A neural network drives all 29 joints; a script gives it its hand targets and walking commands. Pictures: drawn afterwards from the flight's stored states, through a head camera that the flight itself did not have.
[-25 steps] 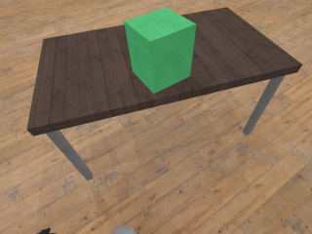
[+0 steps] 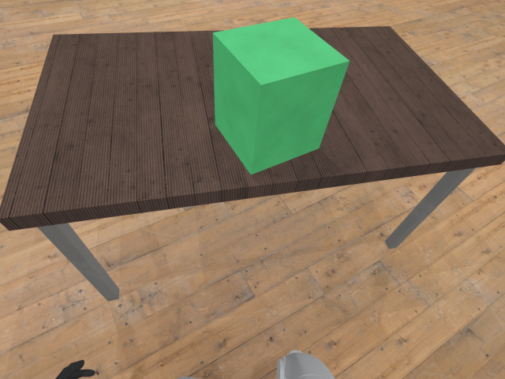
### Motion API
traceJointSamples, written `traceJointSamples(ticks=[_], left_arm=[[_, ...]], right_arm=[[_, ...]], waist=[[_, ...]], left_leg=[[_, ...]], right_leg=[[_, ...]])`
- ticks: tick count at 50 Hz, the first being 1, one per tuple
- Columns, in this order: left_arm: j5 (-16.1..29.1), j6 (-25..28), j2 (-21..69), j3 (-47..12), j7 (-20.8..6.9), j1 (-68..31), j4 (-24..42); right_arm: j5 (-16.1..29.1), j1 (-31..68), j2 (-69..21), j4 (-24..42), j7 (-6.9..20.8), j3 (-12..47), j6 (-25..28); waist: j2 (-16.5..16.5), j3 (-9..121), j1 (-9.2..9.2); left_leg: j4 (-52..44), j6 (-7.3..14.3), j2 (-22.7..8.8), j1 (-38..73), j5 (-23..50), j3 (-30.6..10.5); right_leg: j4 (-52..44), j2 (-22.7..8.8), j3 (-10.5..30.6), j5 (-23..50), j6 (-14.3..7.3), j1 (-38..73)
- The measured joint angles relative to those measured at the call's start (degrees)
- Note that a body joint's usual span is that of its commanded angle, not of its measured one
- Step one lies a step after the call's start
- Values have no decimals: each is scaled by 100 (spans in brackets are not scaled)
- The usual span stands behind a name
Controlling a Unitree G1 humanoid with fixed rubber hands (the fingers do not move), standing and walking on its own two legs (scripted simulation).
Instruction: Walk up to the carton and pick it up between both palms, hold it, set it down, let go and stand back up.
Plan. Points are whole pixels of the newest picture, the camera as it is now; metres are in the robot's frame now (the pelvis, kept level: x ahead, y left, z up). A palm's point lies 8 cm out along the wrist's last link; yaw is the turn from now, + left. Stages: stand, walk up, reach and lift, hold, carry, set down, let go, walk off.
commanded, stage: walk up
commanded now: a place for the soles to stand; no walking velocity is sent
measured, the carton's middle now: (272, 97) +0.71 -0.03 +0.02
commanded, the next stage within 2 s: none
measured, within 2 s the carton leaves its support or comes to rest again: neither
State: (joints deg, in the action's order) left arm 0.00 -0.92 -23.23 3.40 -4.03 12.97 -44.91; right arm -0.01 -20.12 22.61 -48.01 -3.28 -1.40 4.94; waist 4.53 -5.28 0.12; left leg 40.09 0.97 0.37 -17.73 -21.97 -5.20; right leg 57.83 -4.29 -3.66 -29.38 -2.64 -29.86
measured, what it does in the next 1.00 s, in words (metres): walks ahead: right foot, then left foot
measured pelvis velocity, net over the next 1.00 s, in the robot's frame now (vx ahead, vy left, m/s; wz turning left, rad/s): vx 0.19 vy -0.12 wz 0.07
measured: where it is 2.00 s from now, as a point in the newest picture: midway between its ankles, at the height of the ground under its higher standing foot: (277, 375)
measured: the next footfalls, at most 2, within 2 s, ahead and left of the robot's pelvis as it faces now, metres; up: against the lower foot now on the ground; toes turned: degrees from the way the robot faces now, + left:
right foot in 0.10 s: +0.13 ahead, -0.15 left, +0.00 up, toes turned -5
left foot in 0.68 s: +0.24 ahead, +0.07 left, +0.00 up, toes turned +0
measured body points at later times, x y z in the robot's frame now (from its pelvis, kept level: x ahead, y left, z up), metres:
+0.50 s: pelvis +0.12 -0.09 +0.01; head +0.15 -0.11 +0.46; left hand +0.21 +0.23 -0.08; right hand +0.16 -0.41 -0.11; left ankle +0.09 +0.10 -0.64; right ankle +0.09 -0.14 -0.72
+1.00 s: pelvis +0.19 -0.12 -0.01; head +0.22 -0.09 +0.44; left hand +0.26 +0.19 -0.14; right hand +0.25 -0.45 -0.09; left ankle +0.20 +0.06 -0.72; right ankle +0.23 -0.23 -0.69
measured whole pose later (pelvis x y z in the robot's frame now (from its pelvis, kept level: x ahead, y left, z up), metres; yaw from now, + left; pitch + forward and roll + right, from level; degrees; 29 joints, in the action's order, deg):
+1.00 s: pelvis +0.19 -0.12 -0.01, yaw +4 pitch -1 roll +2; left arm 0.0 -2.9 -23.8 3.8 -3.7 12.9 -44.6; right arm 0.0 -20.4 22.5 -48.3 -5.7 -1.8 4.9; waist 6.4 -5.7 0.4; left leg 41.8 0.1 -1.0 -21.5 -20.3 -5.9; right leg 56.6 -4.6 -3.4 -28.9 -2.8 -29.7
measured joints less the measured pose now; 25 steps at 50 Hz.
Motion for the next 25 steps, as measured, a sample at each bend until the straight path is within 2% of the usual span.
traceJointSamples(ticks=[3,5,6,7,9,11,16,19,25], left_arm=[[0,24,-26,6,0,-39,1],[1,83,-46,28,0,-30,7],[1,142,-46,39,1,-27,3],[0,177,-36,39,1,-18,-2],[0,182,23,38,1,17,-2],[0,182,42,38,2,68,0],[0,190,44,37,41,96,0],[0,191,44,38,41,95,-1],[0,183,45,38,88,96,-1]], right_arm=[[0,0,0,1,-34,-2,29],[0,-2,3,1,-59,-11,44],[0,11,11,-2,-75,-17,43],[-1,23,4,-5,-90,-12,44],[-1,21,4,-25,-94,9,5],[0,17,8,-19,-64,11,-3],[0,16,10,-45,21,-18,-36],[0,16,10,-45,21,-41,-77],[0,16,10,-43,22,-45,-140]], waist=[[2,39,1],[11,63,7],[-12,23,32],[-49,-20,38],[-103,-20,41],[-149,-13,37],[-181,-14,31],[-203,-17,30],[-294,-17,29]], left_leg=[[9,-14,-61,34,-133,-85],[130,-23,-95,31,-266,-100],[428,-23,-120,-36,-297,-107],[940,-23,-110,-171,-433,-110],[1974,-23,44,-494,-514,-103],[2431,-23,123,-680,-210,-113],[2450,-23,81,-770,378,-120],[2449,-23,65,-768,464,-121],[2130,-23,63,-771,457,-123]], right_leg=[[-350,-4,1,65,0,-6],[-1079,-7,12,437,0,176],[-1224,18,-4,932,12,241],[-1097,52,-32,1055,12,264],[-1111,71,-83,942,-5,464],[-1444,97,-115,922,-5,787],[-2142,154,-129,1059,-75,1403],[-2255,199,-133,1001,-176,1562],[-2259,357,-235,778,-212,1708]])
